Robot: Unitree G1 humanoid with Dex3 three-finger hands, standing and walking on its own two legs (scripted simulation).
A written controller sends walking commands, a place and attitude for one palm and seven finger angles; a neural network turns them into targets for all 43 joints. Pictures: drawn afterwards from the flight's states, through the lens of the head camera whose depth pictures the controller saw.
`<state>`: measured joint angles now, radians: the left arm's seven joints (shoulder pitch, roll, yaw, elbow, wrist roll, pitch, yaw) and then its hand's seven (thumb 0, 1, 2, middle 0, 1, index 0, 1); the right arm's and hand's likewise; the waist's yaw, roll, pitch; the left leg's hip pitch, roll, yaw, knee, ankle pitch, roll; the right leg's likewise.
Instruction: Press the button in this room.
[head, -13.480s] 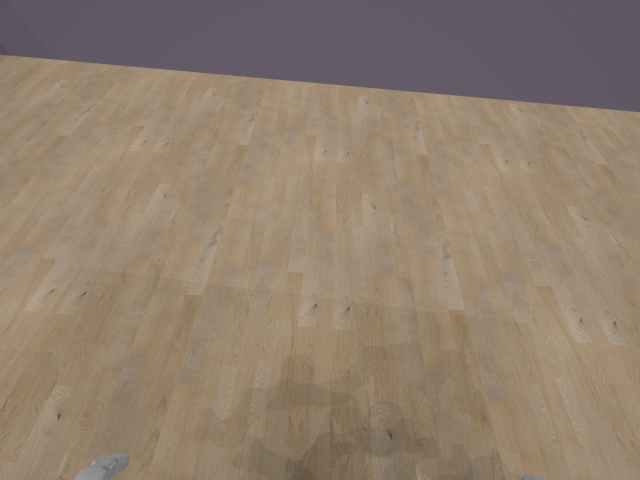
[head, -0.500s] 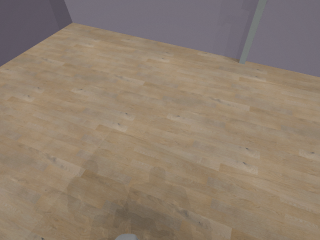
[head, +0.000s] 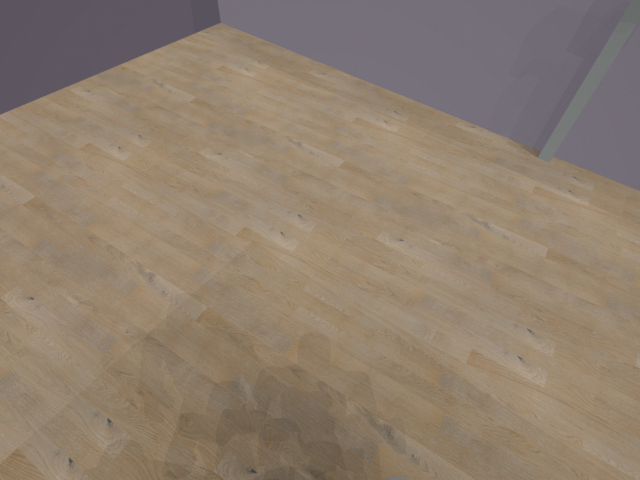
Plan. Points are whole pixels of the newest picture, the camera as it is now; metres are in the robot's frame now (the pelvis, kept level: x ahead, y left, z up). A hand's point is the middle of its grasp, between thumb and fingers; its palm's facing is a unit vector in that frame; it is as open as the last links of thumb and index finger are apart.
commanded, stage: turn or walk to find it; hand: left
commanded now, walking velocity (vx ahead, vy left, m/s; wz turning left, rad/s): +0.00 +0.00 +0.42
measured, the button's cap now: out of the picture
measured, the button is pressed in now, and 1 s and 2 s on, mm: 0 0 0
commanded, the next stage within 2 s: none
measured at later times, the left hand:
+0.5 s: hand out of the picture -0.02 +0.15 -0.16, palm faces +0.26 -0.93 -0.27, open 7.3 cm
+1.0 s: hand out of the picture -0.08 +0.21 -0.16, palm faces +0.44 -0.86 -0.26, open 7.4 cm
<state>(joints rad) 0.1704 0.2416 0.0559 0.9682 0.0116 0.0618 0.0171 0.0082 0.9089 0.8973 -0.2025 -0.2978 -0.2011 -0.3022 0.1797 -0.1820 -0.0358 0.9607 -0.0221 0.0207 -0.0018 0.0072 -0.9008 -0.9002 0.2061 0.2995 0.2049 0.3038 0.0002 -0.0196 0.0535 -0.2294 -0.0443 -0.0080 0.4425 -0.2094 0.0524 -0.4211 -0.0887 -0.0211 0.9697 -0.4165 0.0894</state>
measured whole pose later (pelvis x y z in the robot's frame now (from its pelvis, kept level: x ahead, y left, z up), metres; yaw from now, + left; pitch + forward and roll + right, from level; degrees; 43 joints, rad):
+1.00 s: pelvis -0.06 -0.02 +0.00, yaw +25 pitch +0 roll +0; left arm 0.16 0.24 0.06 0.96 0.01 0.06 0.02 0.01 0.91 0.90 -0.20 -0.30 -0.20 -0.30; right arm 0.17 -0.19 -0.04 0.95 -0.02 0.02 0.00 0.01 -0.90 -0.90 0.21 0.30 0.20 0.30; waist 0.00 -0.02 0.06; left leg -0.23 -0.04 -0.02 0.45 -0.21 0.03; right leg -0.42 -0.09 -0.02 0.96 -0.43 0.09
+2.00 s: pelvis -0.12 -0.09 +0.00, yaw +51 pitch -1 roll +1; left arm 0.19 0.24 0.06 0.97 0.01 0.06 0.01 0.01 0.91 0.90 -0.20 -0.30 -0.20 -0.30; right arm 0.16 -0.19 -0.04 0.95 -0.02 0.03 0.00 0.01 -0.90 -0.90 0.21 0.30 0.20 0.30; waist 0.01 -0.01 0.06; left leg -0.24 -0.03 -0.01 0.46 -0.21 0.02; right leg -0.42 -0.09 -0.03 0.95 -0.43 0.08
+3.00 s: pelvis -0.15 -0.16 -0.01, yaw +72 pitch -1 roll +2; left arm 0.21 0.22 0.03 1.01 0.01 0.04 0.02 0.01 0.91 0.90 -0.20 -0.30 -0.20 -0.30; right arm 0.16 -0.17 -0.03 1.00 -0.02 0.01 -0.01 0.01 -0.90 -0.90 0.21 0.30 0.20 0.30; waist 0.02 -0.01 0.04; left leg -0.21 -0.03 0.04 0.46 -0.23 0.02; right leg -0.31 -0.08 -0.04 0.72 -0.38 0.06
